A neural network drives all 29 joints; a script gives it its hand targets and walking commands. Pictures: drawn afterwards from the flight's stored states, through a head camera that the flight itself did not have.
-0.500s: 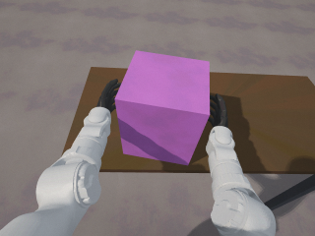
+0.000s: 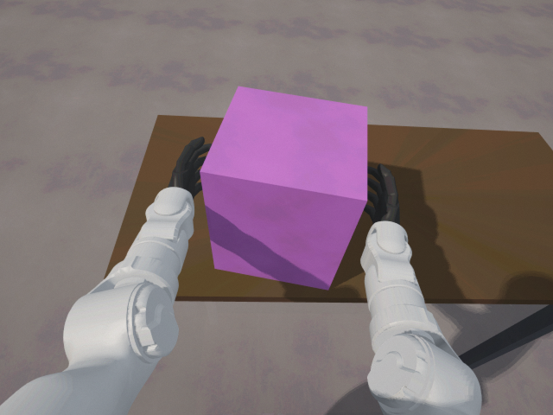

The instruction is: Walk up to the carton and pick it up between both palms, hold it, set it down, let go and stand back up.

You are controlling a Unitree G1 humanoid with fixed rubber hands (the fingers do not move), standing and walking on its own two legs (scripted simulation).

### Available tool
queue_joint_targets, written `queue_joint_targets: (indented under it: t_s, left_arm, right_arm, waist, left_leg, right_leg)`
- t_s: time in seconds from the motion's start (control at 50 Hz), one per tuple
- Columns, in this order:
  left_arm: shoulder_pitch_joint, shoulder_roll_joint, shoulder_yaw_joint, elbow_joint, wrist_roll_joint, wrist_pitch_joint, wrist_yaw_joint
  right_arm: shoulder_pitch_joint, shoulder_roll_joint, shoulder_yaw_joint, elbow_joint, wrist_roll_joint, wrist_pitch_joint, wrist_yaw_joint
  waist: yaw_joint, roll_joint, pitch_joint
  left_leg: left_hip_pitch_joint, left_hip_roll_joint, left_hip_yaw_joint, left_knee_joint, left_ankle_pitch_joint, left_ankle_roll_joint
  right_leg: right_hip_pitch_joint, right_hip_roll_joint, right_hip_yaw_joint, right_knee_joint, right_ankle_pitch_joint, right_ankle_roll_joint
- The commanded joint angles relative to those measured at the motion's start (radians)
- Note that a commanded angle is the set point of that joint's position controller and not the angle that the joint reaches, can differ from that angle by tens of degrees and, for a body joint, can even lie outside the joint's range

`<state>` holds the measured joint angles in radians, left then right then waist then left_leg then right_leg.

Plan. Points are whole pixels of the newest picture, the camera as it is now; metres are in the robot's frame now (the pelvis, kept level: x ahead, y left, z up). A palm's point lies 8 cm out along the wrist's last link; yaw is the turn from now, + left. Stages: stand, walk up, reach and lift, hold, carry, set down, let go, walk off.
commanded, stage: set down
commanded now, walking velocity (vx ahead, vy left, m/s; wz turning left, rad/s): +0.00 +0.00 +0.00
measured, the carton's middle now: (285, 193) +0.48 -0.05 +0.04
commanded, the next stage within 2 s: none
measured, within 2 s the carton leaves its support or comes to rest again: neither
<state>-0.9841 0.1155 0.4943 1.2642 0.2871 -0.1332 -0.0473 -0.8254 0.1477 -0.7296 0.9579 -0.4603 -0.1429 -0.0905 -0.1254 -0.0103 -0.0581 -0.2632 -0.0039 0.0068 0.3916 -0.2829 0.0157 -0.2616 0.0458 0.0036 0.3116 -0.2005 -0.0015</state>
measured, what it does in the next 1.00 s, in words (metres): stands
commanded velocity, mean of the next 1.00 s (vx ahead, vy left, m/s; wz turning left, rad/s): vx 0.00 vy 0.00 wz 0.00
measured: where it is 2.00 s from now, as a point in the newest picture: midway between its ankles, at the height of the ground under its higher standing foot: outside the picture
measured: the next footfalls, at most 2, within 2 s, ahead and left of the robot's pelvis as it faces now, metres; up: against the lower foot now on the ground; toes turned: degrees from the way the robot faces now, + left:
none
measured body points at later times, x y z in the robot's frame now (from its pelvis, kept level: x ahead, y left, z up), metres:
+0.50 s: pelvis -0.01 +0.00 -0.01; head +0.11 +0.03 +0.43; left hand +0.48 +0.16 +0.02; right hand +0.41 -0.19 +0.01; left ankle -0.06 +0.09 -0.74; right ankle -0.04 -0.12 -0.74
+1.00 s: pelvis -0.02 +0.01 -0.01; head +0.09 +0.04 +0.43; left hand +0.47 +0.18 +0.03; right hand +0.40 -0.19 +0.01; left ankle -0.03 +0.09 -0.74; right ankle -0.04 -0.12 -0.74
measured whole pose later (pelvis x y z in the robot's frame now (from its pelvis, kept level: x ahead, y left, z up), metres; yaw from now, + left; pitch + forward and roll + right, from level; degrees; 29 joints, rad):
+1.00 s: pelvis -0.02 +0.01 -0.01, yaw +2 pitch +26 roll -2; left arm -1.06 0.31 -0.04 1.44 -0.16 -0.20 0.03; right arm -0.85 -0.06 -0.39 1.32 -0.06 -0.36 -0.16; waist -0.13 -0.01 -0.26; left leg -0.70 -0.02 -0.01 0.41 -0.15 0.03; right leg -0.65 0.03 0.00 0.36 -0.09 0.01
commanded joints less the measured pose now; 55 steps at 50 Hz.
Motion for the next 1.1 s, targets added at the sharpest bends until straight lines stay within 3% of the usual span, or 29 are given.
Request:
queue_joint_targets:
  t_s: [0.0, 0.1, 0.16, 0.24, 0.3, 0.36, 0.42, 0.48, 0.52, 0.58, 0.6, 0.62, 0.64, 0.66, 0.68, 0.7, 0.72, 0.76, 0.78, 0.82, 0.84, 0.86, 0.88, 0.92, 0.94, 0.96, 0.98, 1.02, 1.08]
  left_arm:
    - [-0.666, 0.086, -0.117, -0.074, -0.062, -0.053, -0.009]
    - [-0.671, 0.287, -0.309, -0.095, -0.223, -0.007, 0.087]
    - [-0.686, 0.302, -0.383, -0.07, -0.337, -0.029, 0.089]
    - [-0.708, 0.22, -0.447, -0.064, -0.385, -0.077, 0.087]
    - [-0.687, 0.288, -0.448, -0.049, -0.396, -0.116, 0.083]
    - [-0.716, 0.315, -0.445, -0.089, -0.378, -0.122, 0.091]
    - [-0.759, 0.325, -0.493, -0.097, -0.4, -0.124, 0.104]
    - [-0.766, 0.269, -0.528, -0.11, -0.411, -0.127, 0.1]
    - [-0.776, 0.273, -0.558, -0.094, -0.418, -0.123, 0.102]
    - [-0.703, 0.34, -0.521, -0.037, -0.393, -0.088, 0.124]
    - [-0.686, 0.357, -0.508, -0.01, -0.386, -0.069, 0.135]
    - [-0.699, 0.373, -0.486, 0.0, -0.394, -0.072, 0.133]
    - [-0.793, 0.353, -0.519, -0.016, -0.406, -0.069, 0.127]
    - [-0.789, 0.29, -0.534, -0.046, -0.391, -0.081, 0.114]
    - [-0.757, 0.257, -0.543, -0.046, -0.406, -0.106, 0.098]
    - [-0.649, 0.252, -0.577, -0.06, -0.437, -0.106, 0.082]
    - [-0.423, 0.282, -0.486, -0.06, -0.391, -0.08, 0.061]
    - [-0.674, 0.333, -0.517, 0.082, -0.402, -0.046, 0.097]
    - [-0.63, 0.341, -0.527, 0.063, -0.392, -0.044, 0.101]
    - [-0.679, 0.355, -0.538, 0.088, -0.436, -0.068, 0.082]
    - [-0.785, 0.315, -0.582, 0.128, -0.465, -0.099, 0.073]
    - [-0.755, 0.293, -0.568, 0.061, -0.448, -0.126, 0.066]
    - [-0.686, 0.252, -0.609, 0.001, -0.472, -0.152, 0.052]
    - [-0.408, 0.262, -0.506, -0.051, -0.433, -0.139, 0.035]
    - [-0.629, 0.288, -0.534, -0.015, -0.453, -0.132, 0.057]
    - [-0.576, 0.313, -0.516, -0.04, -0.419, -0.13, 0.07]
    - [-0.688, 0.347, -0.567, 0.009, -0.447, -0.147, 0.078]
    - [-0.594, 0.342, -0.554, 0.044, -0.476, -0.188, 0.049]
    - [-0.586, 0.316, -0.576, 0.0, -0.497, -0.199, 0.038]
  right_arm:
    - [-0.549, -0.016, 0.162, -0.061, 0.024, -0.048, 0.028]
    - [-0.535, -0.252, 0.198, 0.072, 0.203, -0.057, -0.06]
    - [-0.584, -0.238, 0.254, 0.008, 0.285, -0.074, -0.067]
    - [-0.596, -0.14, 0.332, -0.165, 0.265, -0.125, -0.076]
    - [-0.586, -0.251, 0.316, -0.131, 0.276, -0.16, -0.058]
    - [-0.557, -0.322, 0.302, -0.018, 0.293, -0.191, -0.068]
    - [-0.547, -0.323, 0.297, 0.009, 0.318, -0.226, -0.084]
    - [-0.552, -0.32, 0.357, -0.031, 0.321, -0.244, -0.086]
    - [-0.595, -0.347, 0.355, 0.056, 0.336, -0.249, -0.074]
    - [-0.567, -0.371, 0.349, 0.231, 0.41, -0.262, -0.058]
    - [-0.526, -0.394, 0.375, 0.237, 0.425, -0.269, -0.058]
    - [-0.516, -0.387, 0.413, 0.168, 0.434, -0.273, -0.067]
    - [-0.607, -0.381, 0.411, 0.082, 0.419, -0.269, -0.085]
    - [-0.641, -0.378, 0.384, 0.033, 0.386, -0.273, -0.094]
    - [-0.625, -0.386, 0.385, 0.046, 0.373, -0.27, -0.087]
    - [-0.588, -0.405, 0.419, 0.104, 0.413, -0.276, -0.07]
    - [-0.399, -0.347, 0.537, 0.139, 0.502, -0.311, -0.061]
    - [-0.585, -0.451, 0.386, 0.353, 0.459, -0.277, -0.054]
    - [-0.503, -0.462, 0.428, 0.309, 0.493, -0.297, -0.061]
    - [-0.542, -0.408, 0.465, 0.132, 0.467, -0.307, -0.089]
    - [-0.609, -0.38, 0.437, 0.102, 0.44, -0.267, -0.095]
    - [-0.644, -0.397, 0.398, 0.035, 0.393, -0.26, -0.094]
    - [-0.569, -0.389, 0.439, 0.036, 0.413, -0.267, -0.086]
    - [-0.369, -0.363, 0.555, 0.118, 0.502, -0.316, -0.071]
    - [-0.518, -0.403, 0.46, 0.227, 0.471, -0.3, -0.071]
    - [-0.423, -0.392, 0.476, 0.213, 0.499, -0.315, -0.074]
    - [-0.503, -0.422, 0.427, 0.234, 0.493, -0.298, -0.077]
    - [-0.418, -0.388, 0.49, 0.128, 0.488, -0.257, -0.084]
    - [-0.48, -0.391, 0.5, 0.077, 0.506, -0.223, -0.087]
  waist:
    - [-0.04, 0.051, -0.575]
    - [-0.022, 0.16, -0.624]
    - [-0.027, 0.104, -0.748]
    - [-0.074, -0.022, -0.795]
    - [-0.03, 0.121, -1.066]
    - [-0.019, 0.204, -1.218]
    - [-0.039, 0.202, -1.237]
    - [-0.083, 0.13, -1.167]
    - [-0.069, 0.199, -1.199]
    - [0.01, 0.274, -1.213]
    - [0.009, 0.213, -1.141]
    - [0.019, 0.136, -1.1]
    - [-0.05, 0.066, -0.987]
    - [-0.098, 0.033, -0.912]
    - [-0.112, 0.096, -0.958]
    - [-0.105, 0.194, -1.08]
    - [0.078, 0.221, -1.105]
    - [-0.021, 0.231, -1.053]
    - [-0.014, 0.196, -1.042]
    - [-0.03, 0.079, -0.924]
    - [-0.112, 0.025, -0.77]
    - [-0.113, 0.033, -0.832]
    - [-0.117, 0.117, -0.996]
    - [0.028, 0.174, -1.086]
    - [-0.043, 0.239, -1.094]
    - [-0.005, 0.243, -1.13]
    - [-0.051, 0.204, -1.071]
    - [-0.033, 0.138, -0.919]
    - [-0.046, 0.153, -0.978]
  left_leg:
    - [-0.045, 0.015, -0.022, 0.01, 0.537, -0.049]
    - [0.117, 0.054, -0.039, 0.122, 0.759, -0.081]
    - [-0.001, 0.036, -0.022, 0.138, 0.714, -0.077]
    - [-0.876, -0.004, -0.038, -0.133, 0.191, 0.013]
    - [-0.355, 0.044, -0.036, 0.024, 0.705, -0.06]
    - [-0.072, 0.052, -0.024, 0.208, 0.954, -0.122]
    - [-0.255, 0.051, 0.0, 0.207, 0.908, -0.112]
    - [-0.679, 0.052, -0.063, -0.024, 0.575, -0.025]
    - [-0.3, 0.089, -0.074, 0.095, 0.94, -0.072]
    - [0.171, 0.122, 0.001, 0.364, 1.437, -0.174]
    - [-0.064, 0.091, 0.043, 0.319, 1.249, -0.168]
    - [-0.515, 0.039, 0.034, 0.178, 0.786, -0.112]
    - [-1.038, 0.042, -0.017, -0.096, 0.222, -0.004]
    - [-1.058, 0.062, -0.074, -0.236, 0.162, 0.056]
    - [-0.62, 0.083, -0.089, -0.17, 0.518, 0.033]
    - [0.019, 0.11, -0.105, 0.087, 1.082, -0.066]
    - [0.426, 0.098, -0.059, 0.309, 1.527, -0.17]
    - [0.335, 0.115, 0.005, 0.368, 1.385, -0.179]
    - [0.22, 0.104, 0.03, 0.364, 1.34, -0.194]
    - [-0.656, 0.006, 0.022, 0.073, 0.471, -0.082]
    - [-1.027, 0.018, -0.043, -0.171, 0.015, 0.003]
    - [-0.828, 0.045, -0.053, -0.214, 0.24, 0.027]
    - [-0.25, 0.054, -0.062, -0.037, 0.717, -0.037]
    - [0.388, 0.064, -0.053, 0.313, 1.331, -0.174]
    - [0.347, 0.075, -0.04, 0.341, 1.285, -0.172]
    - [0.319, 0.072, -0.01, 0.366, 1.339, -0.194]
    - [0.086, 0.05, 0.012, 0.304, 1.065, -0.198]
    - [-0.183, -0.016, 0.011, 0.147, 0.588, -0.121]
    - [0.055, 0.008, -0.022, 0.169, 0.691, -0.116]
  right_leg:
    - [0.253, -0.07, -0.055, 0.155, 0.761, 0.112]
    - [0.014, -0.017, -0.075, 0.107, 0.617, 0.045]
    - [0.105, -0.044, -0.03, 0.132, 0.762, 0.043]
    - [0.687, -0.207, 0.097, 0.35, 1.151, 0.073]
    - [0.335, -0.124, 0.032, 0.304, 0.938, 0.074]
    - [0.078, -0.082, -0.004, 0.24, 0.875, 0.018]
    - [0.193, -0.105, 0.039, 0.245, 0.999, -0.013]
    - [0.49, -0.163, 0.089, 0.411, 1.102, 0.074]
    - [0.176, -0.099, 0.034, 0.321, 0.849, 0.071]
    - [-0.241, -0.05, 0.002, 0.056, 0.643, -0.071]
    - [-0.034, -0.085, 0.041, 0.083, 0.792, -0.077]
    - [0.341, -0.149, 0.12, 0.241, 1.105, -0.042]
    - [0.622, -0.225, 0.172, 0.424, 1.231, 0.034]
    - [0.607, -0.239, 0.148, 0.424, 1.053, 0.092]
    - [0.385, -0.166, 0.06, 0.348, 0.795, 0.129]
    - [0.03, -0.052, -0.048, 0.254, 0.626, 0.113]
    - [-0.176, -0.019, -0.021, 0.089, 0.627, 0.035]
    - [-0.428, -0.035, -0.021, -0.006, 0.537, -0.058]
    - [-0.208, -0.045, 0.015, -0.004, 0.661, -0.072]
    - [0.437, -0.174, 0.126, 0.294, 1.132, 0.026]
    - [0.569, -0.227, 0.131, 0.361, 1.102, 0.075]
    - [0.477, -0.197, 0.084, 0.342, 0.874, 0.119]
    - [0.21, -0.101, -0.018, 0.266, 0.727, 0.134]
    - [-0.199, -0.017, -0.033, 0.115, 0.761, 0.041]
    - [-0.387, -0.032, -0.041, 0.098, 0.691, 0.003]
    - [-0.283, -0.028, -0.024, 0.068, 0.763, -0.028]
    - [-0.122, -0.05, -0.003, 0.065, 0.702, -0.034]
    - [0.138, -0.075, 0.004, 0.195, 0.746, 0.049]
    - [-0.038, -0.028, -0.047, 0.17, 0.583, 0.057]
